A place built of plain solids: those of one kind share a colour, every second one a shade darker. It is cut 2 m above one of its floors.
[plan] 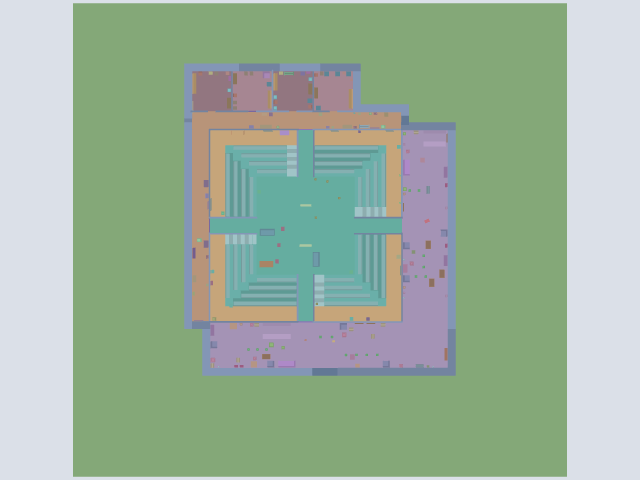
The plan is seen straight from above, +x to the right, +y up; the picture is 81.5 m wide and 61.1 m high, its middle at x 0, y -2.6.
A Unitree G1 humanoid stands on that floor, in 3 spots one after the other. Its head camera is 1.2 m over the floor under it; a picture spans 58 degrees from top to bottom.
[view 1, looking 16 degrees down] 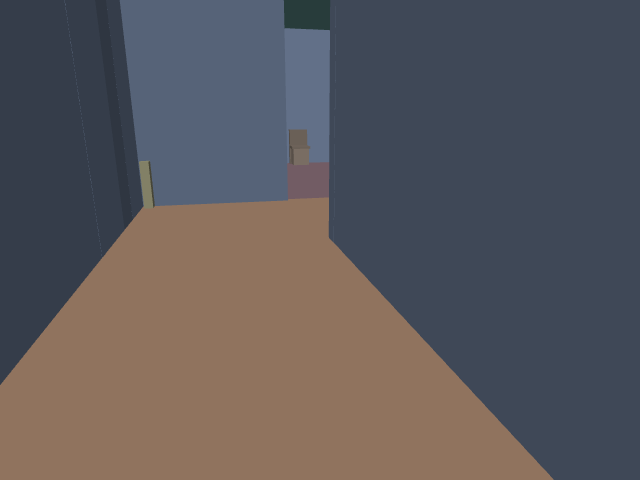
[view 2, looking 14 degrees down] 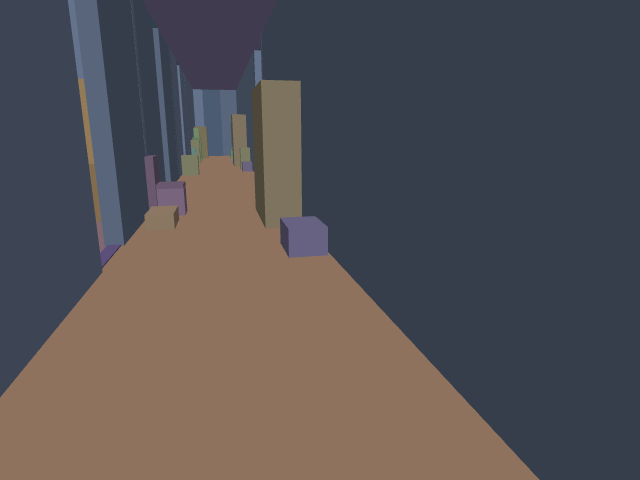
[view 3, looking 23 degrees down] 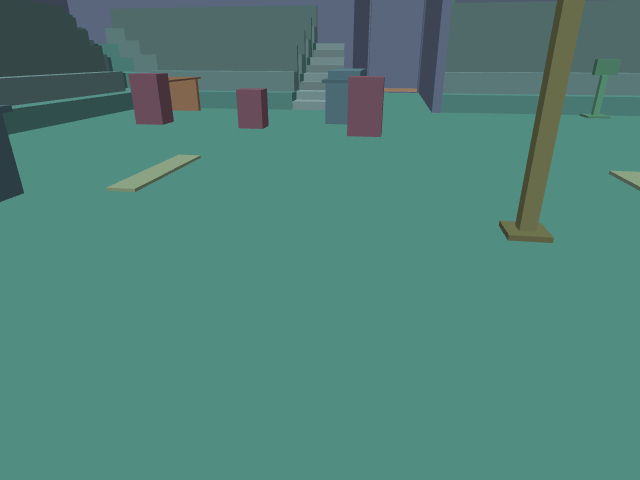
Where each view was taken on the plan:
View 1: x -15.22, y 7.42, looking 77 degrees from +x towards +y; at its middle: floor_service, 4.35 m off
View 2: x -13.07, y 12.62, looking -13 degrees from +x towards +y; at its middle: crates_service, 4.29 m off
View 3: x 2.62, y -0.78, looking -171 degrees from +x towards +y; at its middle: floor_arena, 3.07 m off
